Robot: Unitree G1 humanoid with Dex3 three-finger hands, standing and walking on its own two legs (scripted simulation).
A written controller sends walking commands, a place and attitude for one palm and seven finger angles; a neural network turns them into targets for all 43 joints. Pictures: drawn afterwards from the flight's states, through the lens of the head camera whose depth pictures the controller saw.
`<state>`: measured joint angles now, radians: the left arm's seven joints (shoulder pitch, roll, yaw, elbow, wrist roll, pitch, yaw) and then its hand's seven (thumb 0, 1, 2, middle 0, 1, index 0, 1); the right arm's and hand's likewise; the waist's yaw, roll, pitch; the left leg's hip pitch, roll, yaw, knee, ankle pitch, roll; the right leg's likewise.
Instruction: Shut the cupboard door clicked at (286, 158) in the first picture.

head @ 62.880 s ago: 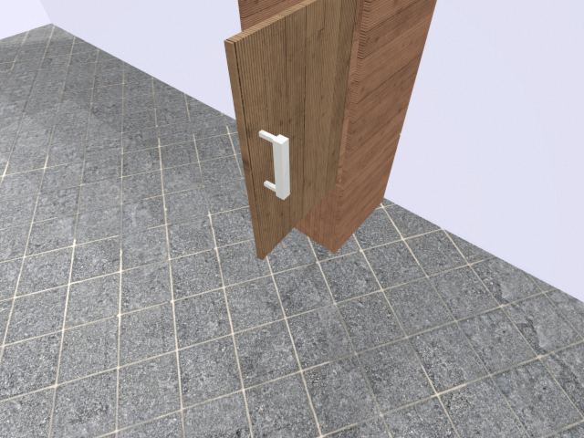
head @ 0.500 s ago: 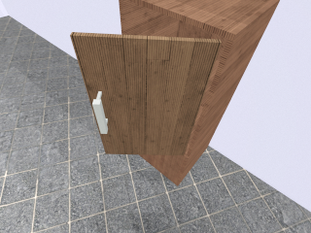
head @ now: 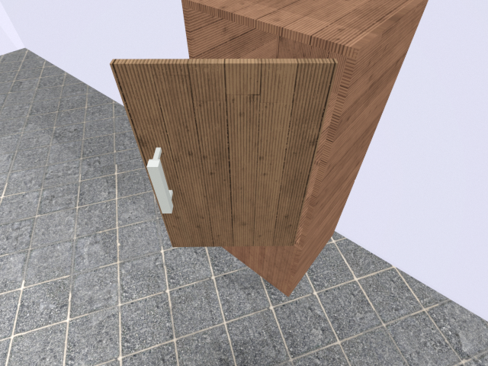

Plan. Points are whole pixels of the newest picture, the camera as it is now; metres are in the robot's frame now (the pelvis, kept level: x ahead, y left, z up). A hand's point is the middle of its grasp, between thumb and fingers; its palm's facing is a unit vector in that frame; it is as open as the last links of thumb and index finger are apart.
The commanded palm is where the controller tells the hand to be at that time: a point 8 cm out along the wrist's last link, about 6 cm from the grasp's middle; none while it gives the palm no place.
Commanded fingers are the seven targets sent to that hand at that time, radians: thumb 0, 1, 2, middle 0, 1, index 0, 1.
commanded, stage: look again from close up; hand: left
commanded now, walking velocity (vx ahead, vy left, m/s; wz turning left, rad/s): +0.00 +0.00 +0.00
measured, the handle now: (162, 181) +0.49 +0.21 -0.01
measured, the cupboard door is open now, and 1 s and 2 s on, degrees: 40 40 40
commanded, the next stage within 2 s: shuffle to correct the standing spot in 0.26 s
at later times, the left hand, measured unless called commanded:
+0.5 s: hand out of the picture -0.03 +0.17 -0.17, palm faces +0.03 -0.98 -0.19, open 7.4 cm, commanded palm none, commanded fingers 0.00 0.90 0.90 -0.20 -0.30 -0.20 -0.30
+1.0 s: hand out of the picture +0.05 +0.17 -0.18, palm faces +0.06 -0.98 -0.21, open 7.3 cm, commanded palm none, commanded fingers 0.00 0.90 0.90 -0.20 -0.30 -0.20 -0.30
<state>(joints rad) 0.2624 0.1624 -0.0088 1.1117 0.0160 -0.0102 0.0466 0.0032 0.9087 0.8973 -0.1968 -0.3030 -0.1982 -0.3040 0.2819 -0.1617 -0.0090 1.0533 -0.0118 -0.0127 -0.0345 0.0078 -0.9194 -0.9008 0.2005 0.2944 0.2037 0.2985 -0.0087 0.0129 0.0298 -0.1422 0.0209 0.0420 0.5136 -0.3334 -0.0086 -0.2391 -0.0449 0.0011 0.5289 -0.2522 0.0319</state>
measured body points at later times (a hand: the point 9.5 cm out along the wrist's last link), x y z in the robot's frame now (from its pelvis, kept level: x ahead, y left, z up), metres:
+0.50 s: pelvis -0.02 -0.01 +0.00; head -0.01 +0.00 +0.45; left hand -0.03 +0.22 -0.16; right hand -0.03 -0.23 -0.16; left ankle -0.03 +0.12 -0.73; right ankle +0.02 -0.14 -0.73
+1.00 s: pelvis +0.04 +0.00 +0.00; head +0.06 +0.00 +0.45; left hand +0.05 +0.23 -0.16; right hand +0.04 -0.22 -0.16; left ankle -0.03 +0.12 -0.73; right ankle +0.03 -0.14 -0.72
